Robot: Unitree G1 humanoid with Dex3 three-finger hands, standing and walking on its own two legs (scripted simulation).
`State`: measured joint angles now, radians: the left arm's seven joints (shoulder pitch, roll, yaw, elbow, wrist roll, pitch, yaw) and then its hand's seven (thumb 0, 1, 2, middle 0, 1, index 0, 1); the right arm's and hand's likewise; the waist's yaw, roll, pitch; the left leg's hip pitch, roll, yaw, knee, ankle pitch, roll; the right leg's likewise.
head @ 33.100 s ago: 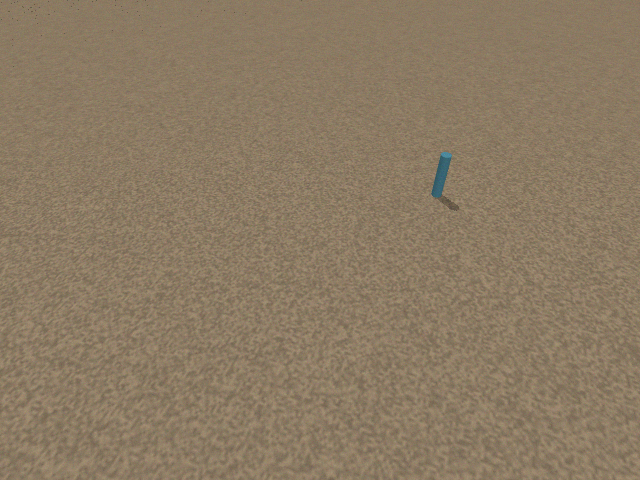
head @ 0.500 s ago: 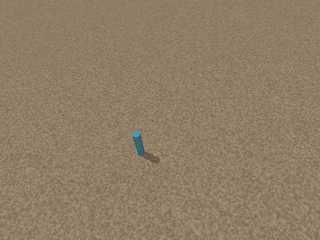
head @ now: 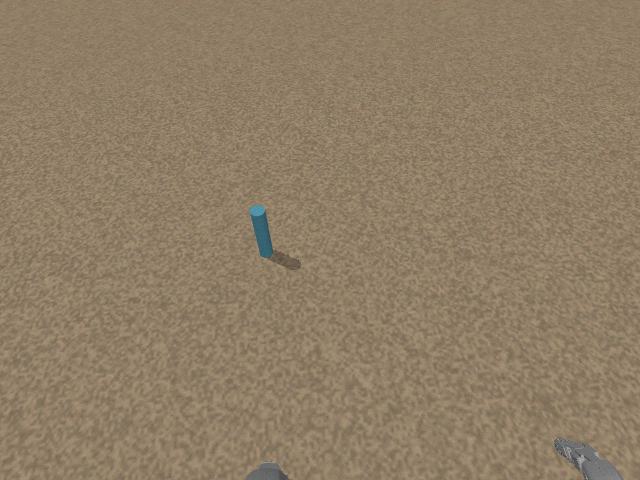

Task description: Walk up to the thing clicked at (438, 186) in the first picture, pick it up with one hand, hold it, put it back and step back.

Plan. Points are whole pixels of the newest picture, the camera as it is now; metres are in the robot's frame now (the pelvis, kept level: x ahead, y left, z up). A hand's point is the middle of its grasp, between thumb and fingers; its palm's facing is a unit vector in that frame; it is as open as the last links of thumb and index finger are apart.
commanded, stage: step back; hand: left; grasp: from the side
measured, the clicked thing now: (262, 232) +1.00 +0.28 -0.63
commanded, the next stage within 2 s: stand in 1.18 s
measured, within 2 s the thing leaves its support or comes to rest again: neither
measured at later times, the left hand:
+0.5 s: hand out of the picture -0.03 +0.29 -0.13, palm faces +0.09 -0.92 -0.38, open 7.4 cm
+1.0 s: hand out of the picture +0.02 +0.30 -0.14, palm faces +0.12 -0.93 -0.35, open 7.4 cm
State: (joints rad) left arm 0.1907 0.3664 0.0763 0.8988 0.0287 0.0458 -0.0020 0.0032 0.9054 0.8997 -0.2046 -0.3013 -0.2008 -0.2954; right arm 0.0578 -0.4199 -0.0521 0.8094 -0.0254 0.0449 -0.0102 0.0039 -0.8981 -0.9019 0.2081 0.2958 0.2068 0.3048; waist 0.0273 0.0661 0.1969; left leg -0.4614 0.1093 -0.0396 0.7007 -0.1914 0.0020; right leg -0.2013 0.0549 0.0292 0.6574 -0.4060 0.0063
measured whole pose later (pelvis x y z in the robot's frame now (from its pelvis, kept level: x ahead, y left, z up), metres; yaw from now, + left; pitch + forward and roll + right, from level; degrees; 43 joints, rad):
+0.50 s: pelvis -0.07 +0.00 +0.02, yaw +5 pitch -3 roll +1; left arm 0.23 0.41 0.08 0.96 0.02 0.01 -0.03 0.00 0.90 0.90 -0.20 -0.30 -0.20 -0.30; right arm 0.27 -0.34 -0.05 0.98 -0.05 -0.02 0.02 0.01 -0.90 -0.90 0.21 0.30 0.21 0.30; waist 0.00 -0.04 0.05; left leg -0.17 -0.02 -0.03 0.54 -0.32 0.01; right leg -0.36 -0.03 0.00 0.76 -0.42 -0.02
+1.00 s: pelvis -0.02 +0.02 +0.01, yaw +5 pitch -2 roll +0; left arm 0.16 0.39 0.05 1.02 0.00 0.00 -0.01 0.00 0.90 0.90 -0.21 -0.30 -0.20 -0.30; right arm 0.15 -0.33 -0.03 1.02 -0.03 -0.01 0.01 0.01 -0.90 -0.90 0.21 0.30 0.20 0.30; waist 0.03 -0.03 0.07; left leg -0.30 0.01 0.00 0.62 -0.29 0.00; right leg -0.24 -0.04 0.00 0.62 -0.35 -0.01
